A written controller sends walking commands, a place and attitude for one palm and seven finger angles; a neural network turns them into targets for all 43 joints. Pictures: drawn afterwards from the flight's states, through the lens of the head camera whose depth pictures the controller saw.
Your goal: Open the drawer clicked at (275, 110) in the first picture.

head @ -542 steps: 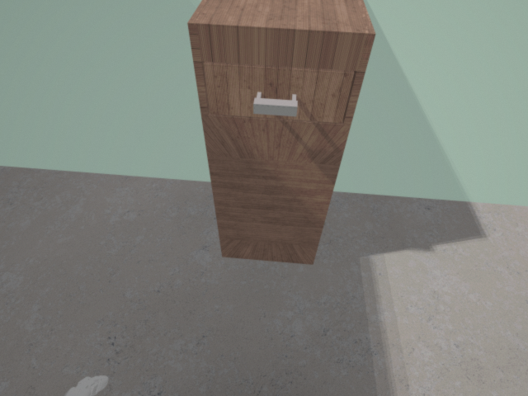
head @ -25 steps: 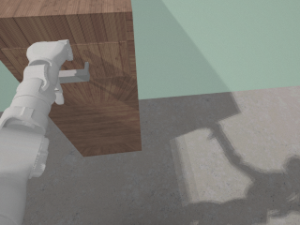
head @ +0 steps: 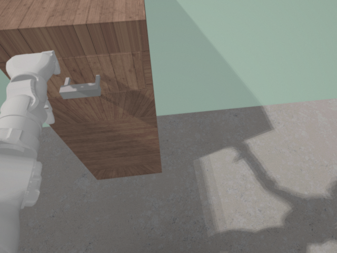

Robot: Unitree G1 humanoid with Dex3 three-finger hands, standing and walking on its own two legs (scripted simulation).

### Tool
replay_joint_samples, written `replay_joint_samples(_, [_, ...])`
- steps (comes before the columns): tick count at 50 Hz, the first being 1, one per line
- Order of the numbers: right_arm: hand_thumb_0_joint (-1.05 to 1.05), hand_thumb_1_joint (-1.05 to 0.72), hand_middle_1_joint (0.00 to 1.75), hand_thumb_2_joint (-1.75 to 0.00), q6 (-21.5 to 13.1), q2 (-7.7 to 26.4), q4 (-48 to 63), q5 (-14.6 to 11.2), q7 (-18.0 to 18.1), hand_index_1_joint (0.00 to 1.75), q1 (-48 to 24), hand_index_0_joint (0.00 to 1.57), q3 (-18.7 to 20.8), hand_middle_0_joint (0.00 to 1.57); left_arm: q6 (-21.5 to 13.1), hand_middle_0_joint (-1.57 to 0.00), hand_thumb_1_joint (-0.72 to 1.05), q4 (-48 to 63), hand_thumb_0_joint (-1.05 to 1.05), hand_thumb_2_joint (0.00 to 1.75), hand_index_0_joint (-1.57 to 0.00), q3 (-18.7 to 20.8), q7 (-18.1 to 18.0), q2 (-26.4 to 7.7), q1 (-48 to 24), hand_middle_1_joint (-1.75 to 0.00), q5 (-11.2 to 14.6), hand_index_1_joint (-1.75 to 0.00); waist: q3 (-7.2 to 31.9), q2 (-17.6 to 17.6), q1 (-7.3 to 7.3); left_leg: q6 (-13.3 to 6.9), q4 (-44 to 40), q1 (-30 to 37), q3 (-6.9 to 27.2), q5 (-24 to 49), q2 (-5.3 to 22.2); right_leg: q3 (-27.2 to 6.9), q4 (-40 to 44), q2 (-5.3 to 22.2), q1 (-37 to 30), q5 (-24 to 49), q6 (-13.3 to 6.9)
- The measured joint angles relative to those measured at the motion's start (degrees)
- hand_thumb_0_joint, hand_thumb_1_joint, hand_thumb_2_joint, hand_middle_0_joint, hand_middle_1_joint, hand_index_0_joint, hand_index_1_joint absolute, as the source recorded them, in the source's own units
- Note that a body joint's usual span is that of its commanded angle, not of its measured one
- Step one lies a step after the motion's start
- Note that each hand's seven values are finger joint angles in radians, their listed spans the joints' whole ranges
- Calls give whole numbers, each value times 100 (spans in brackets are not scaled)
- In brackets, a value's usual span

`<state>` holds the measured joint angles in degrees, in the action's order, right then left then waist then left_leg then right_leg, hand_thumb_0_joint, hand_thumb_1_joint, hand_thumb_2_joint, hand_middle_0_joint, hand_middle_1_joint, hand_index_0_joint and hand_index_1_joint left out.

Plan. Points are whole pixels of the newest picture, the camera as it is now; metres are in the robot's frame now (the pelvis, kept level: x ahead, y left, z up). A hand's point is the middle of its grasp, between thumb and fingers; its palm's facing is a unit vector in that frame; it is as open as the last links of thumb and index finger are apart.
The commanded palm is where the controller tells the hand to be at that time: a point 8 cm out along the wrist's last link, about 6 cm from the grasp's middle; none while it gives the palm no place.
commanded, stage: move the hooked fingers above the handle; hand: left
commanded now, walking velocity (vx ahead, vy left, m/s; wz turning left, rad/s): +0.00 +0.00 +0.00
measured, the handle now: (81, 85) +0.56 +0.24 +0.05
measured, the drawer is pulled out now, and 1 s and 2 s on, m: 0.00 0.00 0.00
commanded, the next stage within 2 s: lower the fingers behind the handle in 0.82 s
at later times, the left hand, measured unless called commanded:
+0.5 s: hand (75, 73) +0.52 +0.22 +0.13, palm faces +0.01 -0.01 -1.00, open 13.5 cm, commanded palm +0.48 +0.26 +0.17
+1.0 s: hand (72, 70) +0.52 +0.23 +0.13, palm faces +0.16 -0.01 -0.99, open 13.5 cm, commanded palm +0.49 +0.25 +0.16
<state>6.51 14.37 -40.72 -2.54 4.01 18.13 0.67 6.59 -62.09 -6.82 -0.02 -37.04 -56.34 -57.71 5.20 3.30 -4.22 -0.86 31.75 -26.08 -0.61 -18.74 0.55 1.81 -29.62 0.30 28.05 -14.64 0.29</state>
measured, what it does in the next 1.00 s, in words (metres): stands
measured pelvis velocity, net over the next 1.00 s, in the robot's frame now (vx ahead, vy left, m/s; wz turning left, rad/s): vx -0.01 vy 0.01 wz -0.01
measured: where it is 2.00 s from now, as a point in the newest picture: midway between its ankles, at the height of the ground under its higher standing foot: outside the picture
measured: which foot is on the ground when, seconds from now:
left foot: down 0.00-1.00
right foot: down 0.00-1.00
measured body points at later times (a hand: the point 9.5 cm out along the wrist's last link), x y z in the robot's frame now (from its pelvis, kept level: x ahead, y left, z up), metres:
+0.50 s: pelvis -0.01 +0.01 +0.00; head +0.06 -0.02 +0.44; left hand +0.51 +0.22 +0.18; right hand +0.00 -0.24 -0.15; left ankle -0.05 +0.11 -0.73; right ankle -0.01 -0.12 -0.73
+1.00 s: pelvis -0.01 +0.01 -0.01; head +0.08 +0.01 +0.43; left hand +0.51 +0.23 +0.19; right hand +0.01 -0.28 -0.13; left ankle -0.04 +0.11 -0.73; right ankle -0.01 -0.12 -0.73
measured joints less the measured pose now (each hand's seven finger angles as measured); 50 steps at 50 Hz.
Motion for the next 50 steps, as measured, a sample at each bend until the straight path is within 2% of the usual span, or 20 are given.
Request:
replay_joint_samples(2, [1,-90,30,-90,-43,91,-34,23,34,30,28,20,34,20,-343,-33,-49,232,0,30,-33,-296,352,111,-8,-121,88,-121,-25,-82,38,3,42,18,88,-6,-19,88,4,22,-73,-14,-7])
replay_joint_samples(5, [1,-90,30,-90,-108,237,-39,75,67,30,-15,20,115,20,-1049,-32,-49,640,0,30,-32,-413,612,346,68,-121,238,-121,-92,-180,27,-4,194,-60,161,-51,-52,160,-108,59,-41,-64,-5])
replay_joint_samples(7, [1,-90,29,-90,-158,307,17,114,68,30,-63,20,188,20,-1539,-32,-49,893,0,30,-32,-303,507,504,151,-120,247,-121,-124,-220,-10,-13,321,-179,150,-92,-63,149,-228,71,80,-97,2])
replay_joint_samples(10, [1,-90,29,-90,-234,347,142,175,49,30,-141,20,229,20,-2007,-32,-49,1089,0,30,-33,103,-100,632,225,-120,43,-121,-111,-246,-126,-25,521,-447,69,-159,-56,67,-441,67,389,-137,13])
replay_joint_samples(12, [1,-91,29,-90,-268,320,214,205,15,30,-182,20,213,20,-1945,-32,-49,1040,0,30,-33,364,-665,589,162,-120,-151,-120,-104,-231,-221,-32,624,-624,7,-190,-41,3,-553,53,595,-145,22])
replay_joint_samples(14, [1,-91,29,-90,-267,270,230,231,-30,30,-209,20,163,20,-1627,-32,-49,897,1,30,-33,553,-1157,455,54,-120,-324,-120,-101,-187,-282,-39,672,-750,-63,-200,-19,-68,-598,30,749,-126,38])
replay_joint_samples(17, [0,-91,29,-90,-204,188,117,228,-109,30,-176,20,71,20,-1260,-39,-49,567,1,30,-32,486,-1548,410,-127,-126,-456,-120,-58,-65,-260,-51,648,-818,-142,-184,1,-146,-569,6,845,-77,54])
replay_joint_samples(18, [0,-91,29,-90,-168,160,55,212,-140,30,-170,20,36,20,-996,-41,-49,409,1,30,-32,451,-1585,462,-206,-127,-504,-120,-45,-17,-251,-56,618,-801,-161,-173,1,-166,-543,4,837,-61,61])
replay_joint_samples(20, [1,-91,29,-90,-61,97,-48,170,-166,30,-165,20,-49,20,-750,-42,-49,174,0,30,-34,552,-1505,545,-281,-128,-426,-123,-26,62,-237,-68,512,-695,-223,-140,4,-228,-465,-4,767,-20,74])
replay_joint_samples(22, [1,-91,29,-90,49,23,-93,110,-136,30,-152,20,-133,20,-475,-41,-49,-35,0,30,-37,648,-1288,563,-328,-127,-343,-126,-5,114,-254,-77,373,-530,-295,-96,8,-298,-374,-15,651,23,85])
replay_joint_samples(25, [1,-90,29,-90,130,-67,-50,33,-56,30,-94,20,-222,20,-135,-38,-49,-403,1,30,-37,839,-886,366,-343,-125,-295,-126,11,158,-324,-73,170,-287,-371,-30,17,-373,-237,-33,466,79,84])
replay_joint_samples(29, [1,-90,30,-90,86,-75,97,-25,44,30,96,20,-230,20,-251,-35,-49,-523,1,30,-35,812,-375,-46,-110,-123,-363,-124,-8,139,-312,-56,44,-114,-371,16,38,-371,-120,-57,295,120,62])
replay_joint_samples(32, [1,-90,30,-90,-22,-12,147,-26,98,30,273,21,-123,21,-643,-33,-49,-267,1,30,-34,497,-49,-191,119,-122,-319,-123,-57,50,-206,-44,71,-122,-267,23,34,-267,-97,-44,238,114,41])
replay_joint_samples(35, [1,-90,30,-90,-117,93,91,21,119,30,390,21,37,21,-1209,-32,-49,207,0,30,-33,231,144,-116,294,-121,-137,-122,-134,-75,-72,-37,177,-205,-117,6,8,-119,-135,-8,231,75,27])
replay_joint_samples(38, [1,-90,30,-90,-204,223,-6,81,113,30,405,20,188,20,-1728,-32,-49,639,0,30,-33,128,49,69,361,-121,-29,-121,-176,-188,-6,-31,332,-364,9,-36,-25,6,-234,32,315,15,20])
replay_joint_samples(41, [1,-90,29,-90,-296,338,-63,165,53,30,355,20,315,20,-1997,-32,-49,990,0,30,-33,146,-369,249,353,-120,-79,-121,-115,-243,-36,-24,497,-570,79,-96,-45,74,-354,56,475,-46,21])
replay_joint_samples(44, [1,-90,29,-90,-340,413,-87,238,-58,30,222,20,343,20,-1895,-32,-49,923,0,30,-33,382,-1000,356,171,-120,-216,-121,-1,-218,-151,-24,634,-741,81,-165,-42,74,-465,55,638,-99,25])
replay_joint_samples(46, [1,-91,29,-90,-317,411,-93,249,-131,30,81,20,279,20,-1482,-32,-49,564,1,30,-33,544,-1364,310,-91,-120,-290,-121,40,-190,-249,-36,673,-792,35,-199,-26,28,-509,39,712,-113,39])
replay_joint_samples(48, [1,-91,29,-90,-283,365,-86,238,-199,30,8,20,222,20,-1116,-36,-49,197,1,30,-33,541,-1512,302,-354,-124,-328,-121,70,-140,-278,-42,655,-805,-12,-203,-14,-20,-503,25,749,-103,48])
replay_joint_samples(50, [1,-91,29,-90,-213,304,-101,205,-255,30,-1,20,159,20,-744,-40,-49,-47,0,30,-36,419,-1521,446,-533,-127,-377,-126,123,-70,-226,-47,592,-766,-48,-178,-12,-56,-457,21,730,-76,54])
